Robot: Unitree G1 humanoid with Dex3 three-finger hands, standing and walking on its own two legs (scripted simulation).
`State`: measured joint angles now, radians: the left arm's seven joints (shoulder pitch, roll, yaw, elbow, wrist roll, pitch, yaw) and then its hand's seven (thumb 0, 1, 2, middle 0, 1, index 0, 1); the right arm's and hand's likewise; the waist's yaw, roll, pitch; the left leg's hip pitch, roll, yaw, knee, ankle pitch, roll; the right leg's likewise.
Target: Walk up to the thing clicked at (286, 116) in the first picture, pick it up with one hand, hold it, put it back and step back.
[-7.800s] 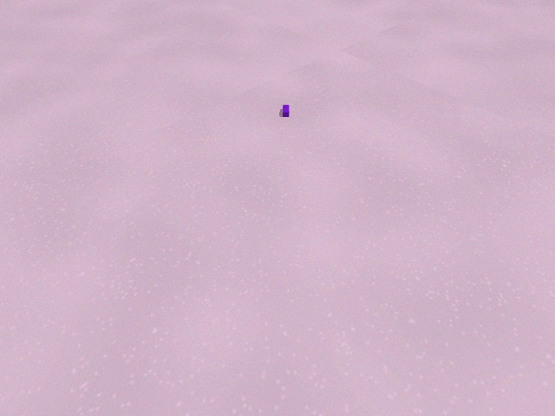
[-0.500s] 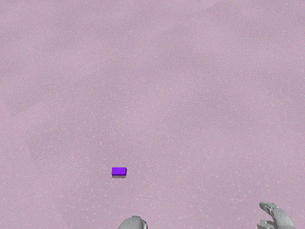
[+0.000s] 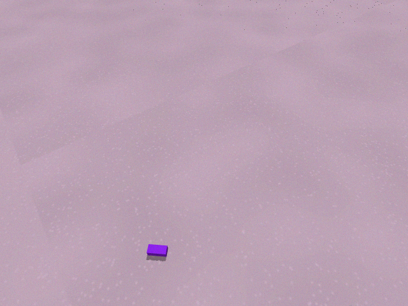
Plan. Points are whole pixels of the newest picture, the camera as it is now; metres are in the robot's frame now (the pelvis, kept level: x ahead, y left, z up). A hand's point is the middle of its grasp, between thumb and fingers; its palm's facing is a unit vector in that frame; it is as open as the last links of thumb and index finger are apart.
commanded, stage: walk up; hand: left
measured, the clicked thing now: (157, 250) +0.50 +0.24 -0.75
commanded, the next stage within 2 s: none
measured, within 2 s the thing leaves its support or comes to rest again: neither
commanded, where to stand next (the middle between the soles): +0.10 +0.01 m, yaw -6 degrees
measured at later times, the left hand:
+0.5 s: hand out of the picture +0.08 +0.30 -0.16, palm faces -0.03 -0.91 -0.41, open 7.4 cm
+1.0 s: hand out of the picture +0.06 +0.29 -0.17, palm faces -0.07 -0.93 -0.36, open 7.4 cm
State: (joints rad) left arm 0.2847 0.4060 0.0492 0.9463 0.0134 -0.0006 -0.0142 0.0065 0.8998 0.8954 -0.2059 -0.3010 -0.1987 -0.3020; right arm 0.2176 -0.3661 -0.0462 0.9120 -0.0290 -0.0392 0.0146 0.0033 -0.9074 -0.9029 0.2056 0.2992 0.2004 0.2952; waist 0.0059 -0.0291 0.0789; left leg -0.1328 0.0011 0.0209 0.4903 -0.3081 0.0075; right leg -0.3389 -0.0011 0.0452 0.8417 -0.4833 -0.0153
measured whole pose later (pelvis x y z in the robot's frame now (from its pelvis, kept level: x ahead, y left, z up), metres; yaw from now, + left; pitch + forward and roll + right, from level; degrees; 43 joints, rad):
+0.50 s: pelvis -0.04 +0.02 -0.02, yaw -1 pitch -2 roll +0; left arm 0.10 0.42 0.05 0.90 0.01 0.04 0.03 0.00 0.90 0.90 -0.21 -0.30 -0.20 -0.30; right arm 0.18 -0.35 -0.04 0.94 -0.04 0.03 0.01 0.00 -0.91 -0.90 0.21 0.30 0.20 0.30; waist -0.01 -0.02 0.16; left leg -0.26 -0.01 -0.02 0.70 -0.40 0.01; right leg -0.50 0.06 0.14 1.02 -0.48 -0.01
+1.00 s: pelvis -0.02 +0.02 -0.02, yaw -5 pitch -4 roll +0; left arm 0.21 0.40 0.03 0.92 0.00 0.03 -0.01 0.00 0.90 0.90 -0.21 -0.30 -0.20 -0.30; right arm 0.18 -0.39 -0.05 0.93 -0.02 -0.03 -0.01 0.00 -0.91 -0.90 0.20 0.30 0.20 0.29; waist 0.03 -0.03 0.13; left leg -0.34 0.00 0.03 0.63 -0.23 0.02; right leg -0.24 0.01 0.07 0.72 -0.43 0.00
